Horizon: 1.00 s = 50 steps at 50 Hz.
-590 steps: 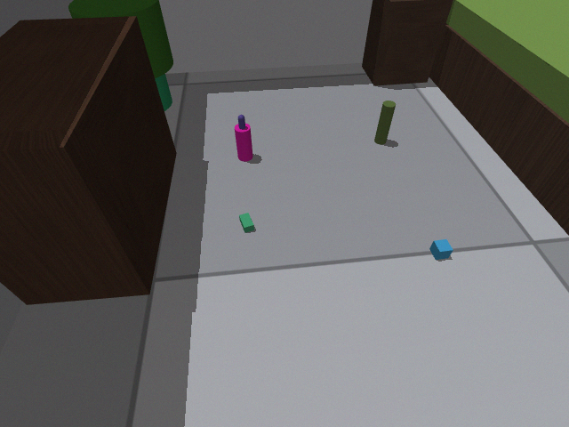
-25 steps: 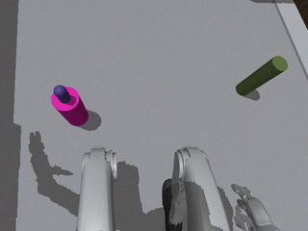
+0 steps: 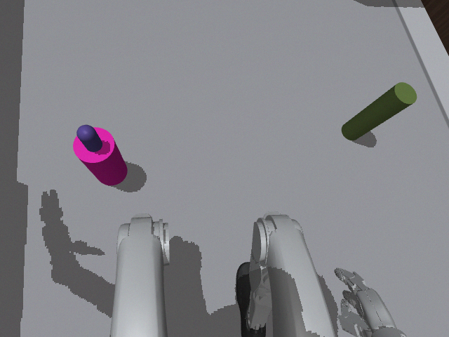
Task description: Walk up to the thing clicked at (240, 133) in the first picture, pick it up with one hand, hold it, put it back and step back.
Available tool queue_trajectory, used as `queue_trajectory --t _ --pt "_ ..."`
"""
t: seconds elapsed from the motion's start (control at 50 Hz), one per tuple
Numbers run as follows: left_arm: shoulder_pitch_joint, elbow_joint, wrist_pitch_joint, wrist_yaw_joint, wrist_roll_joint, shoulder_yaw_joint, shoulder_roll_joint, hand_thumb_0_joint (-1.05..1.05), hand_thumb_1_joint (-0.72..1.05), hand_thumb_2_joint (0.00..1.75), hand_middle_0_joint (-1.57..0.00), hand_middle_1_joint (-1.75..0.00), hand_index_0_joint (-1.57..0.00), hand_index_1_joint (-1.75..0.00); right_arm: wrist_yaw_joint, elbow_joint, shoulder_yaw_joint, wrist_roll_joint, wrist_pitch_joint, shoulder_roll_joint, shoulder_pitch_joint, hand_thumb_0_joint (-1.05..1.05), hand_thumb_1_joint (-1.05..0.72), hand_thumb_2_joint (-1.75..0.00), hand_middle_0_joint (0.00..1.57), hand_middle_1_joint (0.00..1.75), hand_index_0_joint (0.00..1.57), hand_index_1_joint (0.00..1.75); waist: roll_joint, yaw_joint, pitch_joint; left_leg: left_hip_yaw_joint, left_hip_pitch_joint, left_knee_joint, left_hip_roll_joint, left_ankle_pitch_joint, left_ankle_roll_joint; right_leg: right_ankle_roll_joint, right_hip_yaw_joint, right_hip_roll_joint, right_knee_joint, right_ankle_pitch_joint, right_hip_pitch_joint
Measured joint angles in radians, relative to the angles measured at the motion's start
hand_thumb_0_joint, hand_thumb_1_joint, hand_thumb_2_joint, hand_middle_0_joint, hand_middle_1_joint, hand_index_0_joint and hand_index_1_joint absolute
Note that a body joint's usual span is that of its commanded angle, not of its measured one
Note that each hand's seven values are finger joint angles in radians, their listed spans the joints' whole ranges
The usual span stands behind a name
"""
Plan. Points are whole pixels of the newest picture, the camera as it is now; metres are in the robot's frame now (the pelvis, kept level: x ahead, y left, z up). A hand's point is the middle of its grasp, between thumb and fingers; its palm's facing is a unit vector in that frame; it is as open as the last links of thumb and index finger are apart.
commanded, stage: go down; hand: left
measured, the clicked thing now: (100, 154) +0.49 +0.28 -0.27
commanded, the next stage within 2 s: none
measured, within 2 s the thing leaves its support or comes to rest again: neither
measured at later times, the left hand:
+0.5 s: hand out of the picture +0.37 +0.46 +0.04, palm faces +0.34 -0.94 -0.09, open 17.6 cm
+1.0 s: hand out of the picture +0.38 +0.46 +0.04, palm faces +0.33 -0.94 -0.07, open 17.5 cm
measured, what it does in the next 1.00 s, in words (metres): stands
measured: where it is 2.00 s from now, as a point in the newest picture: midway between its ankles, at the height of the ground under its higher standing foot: (201, 322)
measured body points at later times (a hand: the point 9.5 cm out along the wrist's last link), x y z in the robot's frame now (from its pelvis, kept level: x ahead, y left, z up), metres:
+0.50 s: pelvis +0.00 +0.00 +0.00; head +0.20 +0.07 +0.39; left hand +0.35 +0.51 +0.05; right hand +0.16 -0.28 -0.10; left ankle +0.08 +0.13 -0.37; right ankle +0.10 -0.13 -0.37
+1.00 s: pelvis +0.00 +0.00 -0.01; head +0.20 +0.08 +0.39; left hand +0.36 +0.51 +0.05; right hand +0.15 -0.28 -0.10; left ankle +0.08 +0.13 -0.37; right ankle +0.10 -0.13 -0.37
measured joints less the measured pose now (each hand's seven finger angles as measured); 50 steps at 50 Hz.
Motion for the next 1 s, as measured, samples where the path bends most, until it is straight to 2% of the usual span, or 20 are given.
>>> queue_trajectory --t 0.16,0.38,0.52,0.66,0.8,1.0 --pt "-0.024 0.030 -0.028 -0.016 -0.013 0.020 0.023 -0.01 -0.60 0.05 -0.07 -0.06 -0.06 -0.07 0.004 -0.004 0.005 -0.004 -0.004 -0.011 -0.002 0.01 -0.90 -0.90 0.20 0.30 0.21 0.30 -0.009 0.002 0.024 0.002 -0.015 0.011 0.000 0.004 0.002 0.002 0.003 0.001 0.010 0.004 -0.014" --pt "-0.039 -0.025 -0.006 -0.013 0.004 0.013 -0.011 -0.01 -0.60 0.06 -0.07 -0.06 -0.06 -0.07 0.003 -0.003 0.003 -0.003 0.007 -0.007 -0.005 0.01 -0.90 -0.90 0.20 0.30 0.21 0.30 -0.005 -0.008 0.015 -0.005 -0.017 0.020 -0.008 0.001 -0.002 -0.001 -0.003 -0.005 0.019 -0.003 -0.011" --pt "-0.021 -0.006 -0.013 -0.006 -0.017 0.016 0.005 -0.01 -0.59 0.05 -0.08 -0.05 -0.06 -0.07 0.003 -0.004 0.002 0.001 0.009 -0.004 -0.001 0.01 -0.90 -0.90 0.20 0.30 0.21 0.30 0.005 -0.007 0.006 -0.001 -0.007 0.006 -0.001 0.005 0.000 0.001 0.000 0.000 0.006 0.005 -0.007" --pt "-0.030 0.034 -0.040 -0.027 -0.039 0.027 0.029 -0.01 -0.57 0.04 -0.07 -0.05 -0.06 -0.06 0.004 0.006 0.010 0.001 -0.001 -0.010 -0.001 0.01 -0.90 -0.90 0.20 0.30 0.21 0.30 -0.005 0.004 0.022 0.002 -0.014 0.008 0.002 0.009 0.001 0.000 0.004 0.004 0.009 0.011 -0.017" --pt "-0.070 0.022 -0.048 -0.045 -0.030 0.029 0.020 -0.01 -0.55 0.05 -0.07 -0.04 -0.06 -0.05 0.002 0.023 0.013 -0.009 -0.001 -0.012 -0.007 0.01 -0.89 -0.90 0.20 0.30 0.21 0.30 -0.016 0.003 0.033 -0.003 -0.028 0.030 -0.006 0.006 -0.003 0.000 0.001 -0.001 0.031 0.003 -0.027" --pt "-0.051 0.002 -0.029 -0.032 -0.028 0.031 0.008 -0.01 -0.55 0.04 -0.07 -0.04 -0.06 -0.05 0.000 0.023 0.008 -0.003 0.009 -0.007 -0.003 0.01 -0.90 -0.90 0.20 0.30 0.21 0.30 0.003 -0.008 0.014 -0.004 -0.024 0.029 -0.004 -0.003 -0.001 -0.001 -0.001 0.000 0.027 -0.005 -0.020"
